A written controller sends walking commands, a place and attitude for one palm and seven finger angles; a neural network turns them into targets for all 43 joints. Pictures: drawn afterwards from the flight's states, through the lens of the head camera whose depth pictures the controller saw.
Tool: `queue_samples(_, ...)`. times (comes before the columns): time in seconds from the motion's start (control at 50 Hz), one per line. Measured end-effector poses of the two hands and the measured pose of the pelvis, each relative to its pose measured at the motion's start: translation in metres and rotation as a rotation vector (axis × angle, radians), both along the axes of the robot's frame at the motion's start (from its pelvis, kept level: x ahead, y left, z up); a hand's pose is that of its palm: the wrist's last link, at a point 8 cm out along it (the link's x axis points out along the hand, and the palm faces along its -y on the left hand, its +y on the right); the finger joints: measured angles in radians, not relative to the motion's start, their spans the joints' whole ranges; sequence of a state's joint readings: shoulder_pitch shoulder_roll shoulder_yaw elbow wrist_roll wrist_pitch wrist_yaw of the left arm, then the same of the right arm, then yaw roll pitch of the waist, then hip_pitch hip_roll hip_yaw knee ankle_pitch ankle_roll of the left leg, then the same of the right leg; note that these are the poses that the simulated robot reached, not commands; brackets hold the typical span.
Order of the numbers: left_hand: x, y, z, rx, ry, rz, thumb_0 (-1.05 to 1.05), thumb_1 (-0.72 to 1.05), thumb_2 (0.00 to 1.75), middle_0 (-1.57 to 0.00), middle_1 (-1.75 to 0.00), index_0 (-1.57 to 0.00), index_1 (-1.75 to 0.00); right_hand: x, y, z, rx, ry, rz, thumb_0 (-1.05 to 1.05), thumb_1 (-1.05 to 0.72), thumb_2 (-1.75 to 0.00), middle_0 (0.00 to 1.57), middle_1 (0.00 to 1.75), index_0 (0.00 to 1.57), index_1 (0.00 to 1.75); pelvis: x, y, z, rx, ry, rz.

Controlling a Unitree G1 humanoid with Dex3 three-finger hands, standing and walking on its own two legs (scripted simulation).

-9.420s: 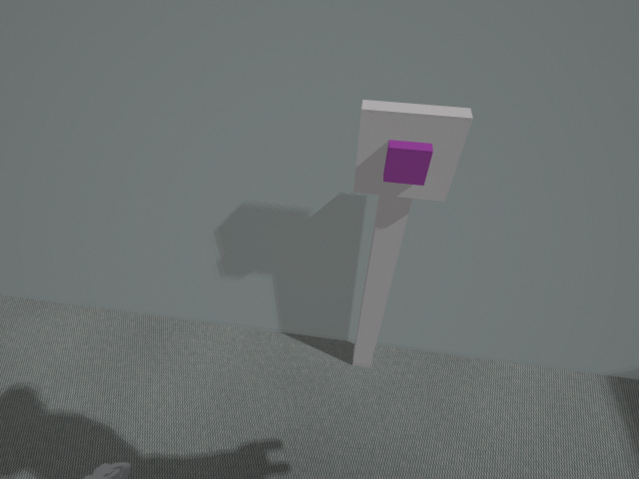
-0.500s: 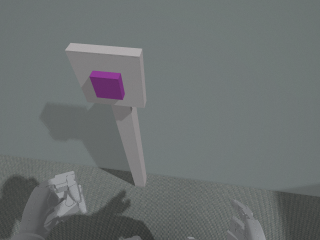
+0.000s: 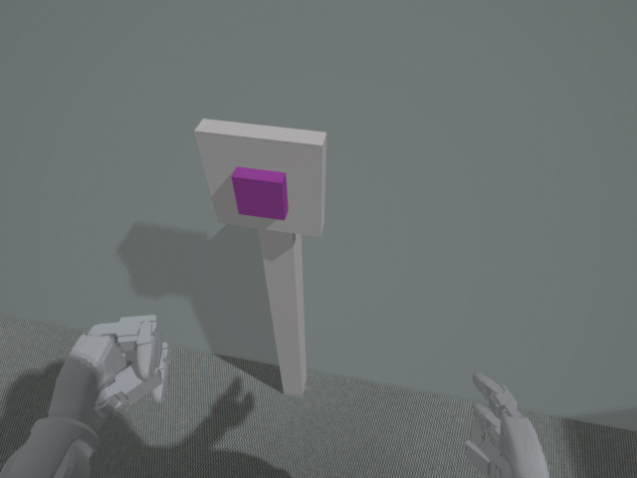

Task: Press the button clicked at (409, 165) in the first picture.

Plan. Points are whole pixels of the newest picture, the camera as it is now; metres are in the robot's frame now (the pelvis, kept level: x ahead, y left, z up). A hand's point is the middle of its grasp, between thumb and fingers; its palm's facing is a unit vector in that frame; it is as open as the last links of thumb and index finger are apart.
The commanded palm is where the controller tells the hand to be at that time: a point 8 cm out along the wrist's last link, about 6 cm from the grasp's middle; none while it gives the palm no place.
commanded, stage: raise the hand and make a fist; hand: left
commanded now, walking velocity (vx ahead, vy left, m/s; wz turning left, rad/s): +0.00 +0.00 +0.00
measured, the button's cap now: (262, 192) +0.46 +0.11 +0.12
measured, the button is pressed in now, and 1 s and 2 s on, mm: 0 0 0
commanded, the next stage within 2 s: aim a knuckle at the button in 0.62 s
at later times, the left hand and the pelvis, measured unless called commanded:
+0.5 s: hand (131, 343) +0.23 +0.22 +0.11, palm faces -0.07 -0.99 -0.07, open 3.1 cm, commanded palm +0.20 +0.27 +0.12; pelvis +0.00 +0.01 +0.02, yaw +0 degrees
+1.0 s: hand (169, 329) +0.25 +0.18 +0.10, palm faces -0.10 -0.99 -0.05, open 3.1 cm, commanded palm +0.23 +0.24 +0.12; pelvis +0.00 -0.01 +0.02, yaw +0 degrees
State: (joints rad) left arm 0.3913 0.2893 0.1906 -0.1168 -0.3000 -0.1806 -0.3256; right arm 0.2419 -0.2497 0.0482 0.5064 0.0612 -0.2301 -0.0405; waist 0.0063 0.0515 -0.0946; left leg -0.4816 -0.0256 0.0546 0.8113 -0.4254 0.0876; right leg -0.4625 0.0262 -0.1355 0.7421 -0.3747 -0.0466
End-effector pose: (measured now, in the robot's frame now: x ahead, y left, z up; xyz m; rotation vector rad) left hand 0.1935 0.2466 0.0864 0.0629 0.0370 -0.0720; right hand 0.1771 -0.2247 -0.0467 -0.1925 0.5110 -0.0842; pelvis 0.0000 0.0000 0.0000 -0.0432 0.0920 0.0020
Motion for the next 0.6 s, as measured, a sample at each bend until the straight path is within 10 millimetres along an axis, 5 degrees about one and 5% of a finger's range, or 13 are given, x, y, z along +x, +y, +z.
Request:
queue_samples(0.22,0.015,0.029,0.036,0.029,-0.084,0.031,0.02,0.9,0.9,-1.3,-1.5,-1.3,-1.5,-0.01,0.013,0.0,-0.011,0.046,0.034,0.02,-0.9,-0.9,0.2,0.3,0.2,0.3,-0.001,0.009,0.01,0.0,-0.045,0.007)
queue_samples(0.4,0.023,0.025,0.021,-0.001,0.041,-0.032,0.01,0.9,0.9,-1.3,-1.5,-1.29,-1.5,-0.018,0.005,0.004,-0.029,0.048,-0.003,0.02,-0.9,-0.9,0.2,0.3,0.2,0.3,0.0,0.013,0.014,0.005,-0.051,-0.004)
queue_samples(0.6,0.018,0.027,0.031,0.015,-0.032,0.025,0.01,0.9,0.9,-1.3,-1.5,-1.29,-1.5,-0.016,0.001,0.007,-0.039,0.05,0.015,0.02,-0.9,-0.9,0.2,0.3,0.2,0.3,-0.001,0.01,0.016,0.008,-0.061,0.002)
